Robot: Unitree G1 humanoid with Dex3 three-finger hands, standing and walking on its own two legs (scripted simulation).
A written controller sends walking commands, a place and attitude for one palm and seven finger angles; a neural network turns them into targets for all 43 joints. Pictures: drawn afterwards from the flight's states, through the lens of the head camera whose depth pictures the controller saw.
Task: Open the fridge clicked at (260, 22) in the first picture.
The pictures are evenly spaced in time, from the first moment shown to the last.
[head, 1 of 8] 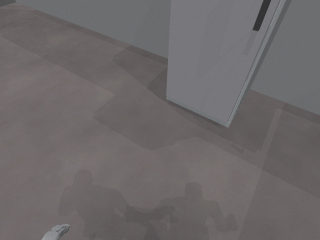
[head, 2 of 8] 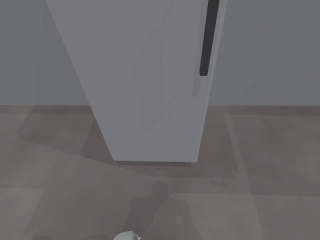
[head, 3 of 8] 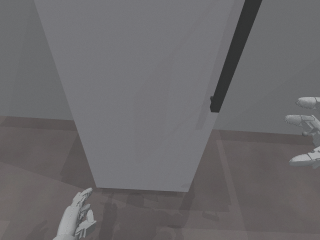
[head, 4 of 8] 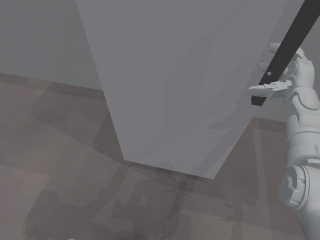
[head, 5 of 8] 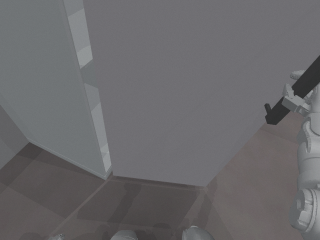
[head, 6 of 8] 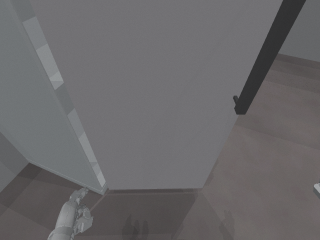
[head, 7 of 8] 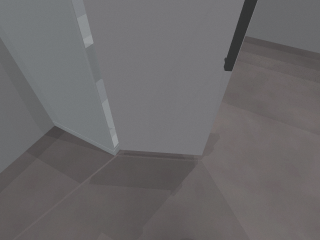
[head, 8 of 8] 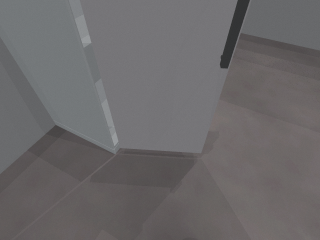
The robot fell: no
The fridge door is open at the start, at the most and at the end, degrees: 0 78 67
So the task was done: yes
